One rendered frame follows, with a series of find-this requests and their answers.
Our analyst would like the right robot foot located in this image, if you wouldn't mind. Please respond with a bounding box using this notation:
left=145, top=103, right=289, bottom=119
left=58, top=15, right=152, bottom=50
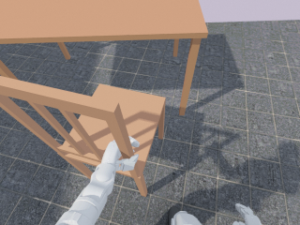
left=168, top=206, right=179, bottom=225

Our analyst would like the chair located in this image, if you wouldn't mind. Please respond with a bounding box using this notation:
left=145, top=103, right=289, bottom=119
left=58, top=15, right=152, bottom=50
left=0, top=76, right=166, bottom=197

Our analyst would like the robot right hand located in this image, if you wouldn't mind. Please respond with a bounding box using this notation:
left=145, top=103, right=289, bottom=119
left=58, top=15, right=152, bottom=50
left=232, top=203, right=262, bottom=225

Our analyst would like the robot left forearm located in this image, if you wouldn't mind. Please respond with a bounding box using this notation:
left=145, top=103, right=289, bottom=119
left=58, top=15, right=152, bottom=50
left=55, top=163, right=116, bottom=225

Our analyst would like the right robot shin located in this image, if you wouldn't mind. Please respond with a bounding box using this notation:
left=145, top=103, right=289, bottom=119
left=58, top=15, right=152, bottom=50
left=174, top=211, right=188, bottom=217

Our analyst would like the robot left hand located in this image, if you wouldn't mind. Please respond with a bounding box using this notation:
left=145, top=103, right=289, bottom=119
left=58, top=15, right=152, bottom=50
left=101, top=136, right=140, bottom=172

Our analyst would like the table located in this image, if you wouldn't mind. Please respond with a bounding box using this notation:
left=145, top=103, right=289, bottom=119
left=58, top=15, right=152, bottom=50
left=0, top=0, right=208, bottom=115

